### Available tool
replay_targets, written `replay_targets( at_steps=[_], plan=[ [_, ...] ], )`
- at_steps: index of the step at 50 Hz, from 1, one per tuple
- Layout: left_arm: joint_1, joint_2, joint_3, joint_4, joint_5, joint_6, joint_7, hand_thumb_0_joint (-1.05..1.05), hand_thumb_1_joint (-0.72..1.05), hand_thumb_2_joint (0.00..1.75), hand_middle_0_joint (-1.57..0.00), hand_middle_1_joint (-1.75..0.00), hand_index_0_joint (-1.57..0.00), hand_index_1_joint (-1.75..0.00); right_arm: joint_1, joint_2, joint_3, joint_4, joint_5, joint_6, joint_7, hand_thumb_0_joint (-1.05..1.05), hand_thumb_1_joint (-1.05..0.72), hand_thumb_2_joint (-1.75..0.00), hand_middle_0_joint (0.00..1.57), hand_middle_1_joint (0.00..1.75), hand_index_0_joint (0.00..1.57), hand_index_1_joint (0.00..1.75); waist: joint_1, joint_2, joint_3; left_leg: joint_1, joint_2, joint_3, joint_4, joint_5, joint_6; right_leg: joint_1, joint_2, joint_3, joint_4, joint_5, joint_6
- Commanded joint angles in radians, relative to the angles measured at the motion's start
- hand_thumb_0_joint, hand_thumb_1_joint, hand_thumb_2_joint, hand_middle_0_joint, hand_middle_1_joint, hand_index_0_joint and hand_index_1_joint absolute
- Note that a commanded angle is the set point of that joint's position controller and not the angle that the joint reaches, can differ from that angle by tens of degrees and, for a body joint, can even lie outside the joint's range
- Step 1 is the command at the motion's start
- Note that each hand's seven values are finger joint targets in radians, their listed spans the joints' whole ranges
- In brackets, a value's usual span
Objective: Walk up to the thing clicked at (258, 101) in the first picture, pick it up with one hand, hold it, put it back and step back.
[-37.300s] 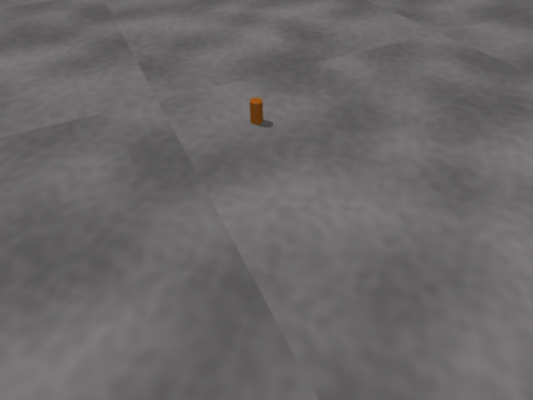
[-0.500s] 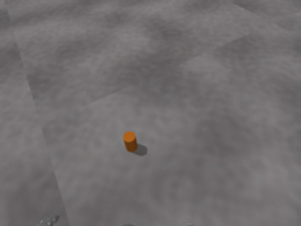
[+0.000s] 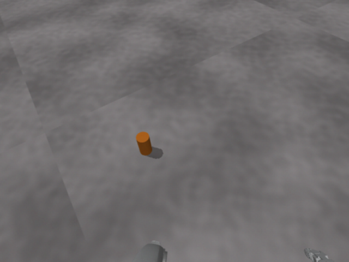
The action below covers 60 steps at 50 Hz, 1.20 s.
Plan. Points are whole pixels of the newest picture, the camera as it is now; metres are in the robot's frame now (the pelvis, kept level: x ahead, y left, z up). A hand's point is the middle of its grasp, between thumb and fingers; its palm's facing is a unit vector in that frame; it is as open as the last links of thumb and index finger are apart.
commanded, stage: step back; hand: left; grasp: from the side
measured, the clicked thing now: (144, 143) +0.87 +0.27 -0.68
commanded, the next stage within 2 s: stand in 1.36 s
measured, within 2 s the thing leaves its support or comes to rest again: neither
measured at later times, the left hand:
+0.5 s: hand out of the picture -0.10 +0.25 -0.15, palm faces +0.04 -0.92 -0.38, open 7.4 cm
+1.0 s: hand out of the picture -0.10 +0.26 -0.14, palm faces +0.08 -0.93 -0.36, open 7.4 cm
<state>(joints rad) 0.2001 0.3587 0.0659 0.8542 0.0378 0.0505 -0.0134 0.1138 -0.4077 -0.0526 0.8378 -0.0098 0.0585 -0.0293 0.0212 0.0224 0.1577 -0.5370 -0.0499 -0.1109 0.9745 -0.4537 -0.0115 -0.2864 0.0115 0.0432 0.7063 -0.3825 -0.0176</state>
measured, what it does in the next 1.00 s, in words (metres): walks backwards: left foot, then right foot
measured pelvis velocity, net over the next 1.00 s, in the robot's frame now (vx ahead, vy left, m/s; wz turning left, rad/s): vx -0.14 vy -0.01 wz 0.08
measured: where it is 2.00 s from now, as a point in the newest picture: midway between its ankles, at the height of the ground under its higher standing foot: outside the picture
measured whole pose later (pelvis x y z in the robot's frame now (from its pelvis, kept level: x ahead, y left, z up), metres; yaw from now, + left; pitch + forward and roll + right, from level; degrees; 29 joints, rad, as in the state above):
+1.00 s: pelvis -0.14 -0.01 +0.01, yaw +4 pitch -2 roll -1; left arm 0.19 0.38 0.04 1.02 0.02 -0.02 -0.01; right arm 0.18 -0.34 -0.03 1.00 -0.02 -0.01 0.02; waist 0.01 0.00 0.05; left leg -0.26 0.01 -0.03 0.59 -0.29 0.00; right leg -0.18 0.00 -0.02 0.54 -0.32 0.00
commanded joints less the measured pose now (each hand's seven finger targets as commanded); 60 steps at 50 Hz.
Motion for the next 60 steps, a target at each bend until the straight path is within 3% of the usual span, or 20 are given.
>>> replay_targets(
  at_steps=[1,7,10,12,13,16,19,23,24,25,26,29,37,39,40,42,47,51,55,60],
  plan=[
    [-0.162,0.284,0.086,-0.136,0.010,-0.041,0.041,0.00,0.90,0.90,-0.20,-0.30,-0.20,-0.30,0.090,-0.174,-0.046,-0.051,0.013,-0.030,-0.012,0.00,-0.90,-0.90,0.20,0.30,0.20,0.30,-0.051,-0.170,-0.124,0.087,-0.057,-0.042,0.266,-0.023,0.004,-0.109,-0.251,0.183,-0.251,0.417,-0.194],
    [-0.038,0.269,0.073,-0.131,0.007,-0.020,0.050,0.00,0.90,0.90,-0.20,-0.30,-0.20,-0.30,0.072,-0.142,-0.036,-0.062,-0.011,-0.045,-0.004,0.00,-0.90,-0.90,0.20,0.30,0.20,0.30,0.021,-0.227,-0.186,0.117,0.016,0.088,-0.261,-0.044,0.009,0.175,-0.253,0.181,-0.150,0.558,-0.169],
    [-0.040,0.231,0.050,-0.138,-0.010,-0.004,0.038,0.00,0.90,0.90,-0.20,-0.30,-0.20,-0.30,0.151,-0.164,-0.057,-0.007,-0.025,-0.057,-0.005,0.00,-0.90,-0.90,0.20,0.30,0.20,0.30,-0.008,-0.134,-0.254,0.363,0.059,0.046,-0.599,0.257,0.043,0.048,-0.193,0.136,-0.013,0.367,-0.091],
    [-0.073,0.219,0.046,-0.145,-0.025,-0.004,0.045,0.00,0.90,0.90,-0.20,-0.30,-0.20,-0.30,0.083,-0.352,-0.090,-0.039,-0.026,-0.053,0.008,0.00,-0.90,-0.90,0.20,0.30,0.20,0.30,-0.040,0.207,-0.221,0.272,0.445,-0.405,-0.655,0.347,0.285,-0.163,0.020,0.002,0.291,-0.259,0.003],
    [-0.112,0.239,0.057,-0.132,-0.010,-0.004,0.049,0.00,0.90,0.90,-0.20,-0.30,-0.20,-0.30,0.052,-0.337,-0.091,-0.042,-0.031,-0.062,0.005,0.00,-0.90,-0.90,0.20,0.30,0.20,0.30,-0.050,0.154,-0.178,0.173,0.472,-0.438,-0.660,0.362,0.328,-0.120,0.016,0.102,0.424,-0.256,0.005],
    [-0.008,0.229,0.057,-0.061,-0.030,-0.008,0.031,0.00,0.90,0.90,-0.20,-0.30,-0.20,-0.30,-0.031,-0.236,-0.053,-0.042,-0.030,-0.070,-0.006,0.00,-0.90,-0.90,0.20,0.30,0.20,0.30,0.029,0.077,-0.165,0.187,0.307,-0.137,-0.581,0.366,0.227,-0.110,0.045,0.107,0.485,-0.116,-0.011],
    [0.011,0.212,0.054,-0.037,-0.016,-0.028,0.006,0.00,0.90,0.90,-0.20,-0.30,-0.20,-0.30,-0.025,-0.214,-0.056,-0.038,-0.040,-0.070,0.007,0.00,-0.90,-0.90,0.20,0.30,0.20,0.30,-0.003,0.147,-0.138,0.225,0.256,-0.122,-0.624,-0.031,0.203,-0.067,0.005,0.021,0.174,-0.128,0.011],
    [0.082,0.199,0.060,0.043,-0.006,-0.066,0.010,0.00,0.90,0.90,-0.20,-0.30,-0.20,-0.30,0.017,-0.221,-0.059,-0.016,-0.038,-0.046,0.020,0.00,-0.90,-0.90,0.20,0.30,0.20,0.30,0.014,0.102,-0.154,0.166,0.212,-0.052,-0.489,-0.118,0.150,0.181,0.028,-0.029,-0.349,-0.022,-0.028],
    [0.111,0.247,0.077,0.056,0.009,-0.077,0.017,0.00,0.90,0.90,-0.20,-0.30,-0.20,-0.30,0.042,-0.165,-0.044,-0.024,-0.031,-0.045,0.020,0.00,-0.90,-0.90,0.20,0.30,0.20,0.30,0.020,-0.017,-0.156,0.038,0.159,-0.008,-0.336,-0.109,0.098,0.285,-0.039,0.145,-0.392,-0.087,-0.056],
    [0.091,0.319,0.092,0.033,0.019,-0.087,0.024,0.00,0.90,0.90,-0.20,-0.30,-0.20,-0.30,-0.014,-0.099,-0.025,-0.052,-0.025,-0.051,0.023,0.00,-0.90,-0.90,0.20,0.30,0.20,0.30,0.050,-0.190,-0.111,-0.130,0.014,0.040,-0.214,-0.099,0.030,0.206,-0.261,0.524,-0.493,-0.399,-0.132],
    [0.000,0.384,0.098,0.011,0.023,-0.087,0.024,0.00,0.90,0.90,-0.20,-0.30,-0.20,-0.30,-0.043,-0.172,-0.049,-0.033,-0.026,-0.050,0.012,0.00,-0.90,-0.90,0.20,0.30,0.20,0.30,0.048,-0.167,-0.030,0.029,0.060,-0.058,-0.107,-0.099,0.007,-0.124,-0.396,0.623,-0.536,-0.559,-0.225],
    [-0.061,0.273,0.069,0.009,0.009,-0.109,0.027,0.00,0.90,0.90,-0.20,-0.30,-0.20,-0.30,0.014,-0.160,-0.044,0.022,-0.004,-0.069,0.029,0.00,-0.90,-0.90,0.20,0.30,0.20,0.30,-0.002,-0.080,-0.038,0.047,0.036,-0.041,-0.117,0.050,0.007,0.010,-0.248,0.339,-0.450,-0.227,-0.149],
    [-0.045,0.261,0.047,0.030,-0.003,-0.088,0.011,0.00,0.90,0.90,-0.20,-0.30,-0.20,-0.30,0.073,-0.135,-0.049,0.074,-0.019,-0.097,0.040,0.00,-0.90,-0.90,0.20,0.30,0.20,0.30,-0.014,-0.146,-0.083,0.339,0.018,0.114,-0.526,0.147,0.021,-0.016,-0.206,0.144,-0.328,0.018,-0.113],
    [-0.018,0.189,0.015,0.030,-0.014,-0.085,0.009,0.00,0.90,0.90,-0.20,-0.30,-0.20,-0.30,0.110,-0.173,-0.062,0.083,-0.028,-0.111,0.028,0.00,-0.90,-0.90,0.20,0.30,0.20,0.30,-0.041,-0.031,-0.167,0.515,0.161,-0.107,-0.622,0.176,0.075,-0.112,-0.120,0.042,-0.133,0.203,-0.043],
    [-0.035,0.172,0.011,0.039,-0.032,-0.080,0.008,0.00,0.90,0.90,-0.20,-0.30,-0.20,-0.30,0.088,-0.220,-0.063,0.079,-0.021,-0.113,0.027,0.00,-0.90,-0.90,0.20,0.30,0.20,0.30,-0.024,0.078,-0.176,0.440,0.289,-0.311,-0.686,0.012,0.151,-0.122,-0.024,-0.036,-0.044,-0.033,-0.003],
    [-0.024,0.218,0.022,0.053,-0.028,-0.083,0.014,0.00,0.90,0.90,-0.20,-0.30,-0.20,-0.30,0.047,-0.241,-0.065,0.071,-0.022,-0.107,0.033,0.00,-0.90,-0.90,0.20,0.30,0.20,0.30,-0.010,0.057,-0.147,0.321,0.337,-0.303,-0.692,-0.039,0.221,-0.034,-0.038,-0.021,-0.006,-0.124,-0.015],
    [0.016,0.240,0.028,0.110,-0.019,-0.108,0.023,0.00,0.90,0.90,-0.20,-0.30,-0.20,-0.30,-0.021,-0.148,-0.030,0.072,-0.002,-0.091,0.034,0.00,-0.90,-0.90,0.20,0.30,0.20,0.30,0.023,0.056,-0.162,0.194,0.146,-0.042,-0.510,0.229,0.060,0.198,-0.099,0.090,-0.304,0.126,-0.052],
    [-0.040,0.288,0.033,0.104,-0.016,-0.110,0.026,0.00,0.90,0.90,-0.20,-0.30,-0.20,-0.30,-0.018,-0.133,-0.029,0.095,-0.011,-0.096,0.031,0.00,-0.90,-0.90,0.20,0.30,0.20,0.30,-0.003,-0.070,-0.119,0.173,0.075,0.055,-0.393,0.199,0.038,0.170,-0.239,0.210,-0.326,0.160,-0.133],
    [-0.106,0.237,0.022,0.093,-0.027,-0.107,0.028,0.00,0.90,0.90,-0.20,-0.30,-0.20,-0.30,0.017,-0.154,-0.036,0.126,-0.010,-0.111,0.031,0.00,-0.90,-0.90,0.20,0.30,0.20,0.30,-0.018,-0.041,-0.170,0.332,0.149,-0.022,-0.478,0.525,0.089,0.115,-0.120,0.026,-0.187,0.377,-0.047],
    [-0.117,0.196,0.009,0.103,-0.030,-0.098,0.031,0.00,0.90,0.90,-0.20,-0.30,-0.20,-0.30,-0.003,-0.186,-0.045,0.130,-0.002,-0.106,0.020,0.00,-0.90,-0.90,0.20,0.30,0.20,0.30,-0.006,0.081,-0.227,0.440,0.250,-0.116,-0.507,0.716,0.151,0.073,-0.053,-0.039,-0.124,0.219,-0.019]
  ],
)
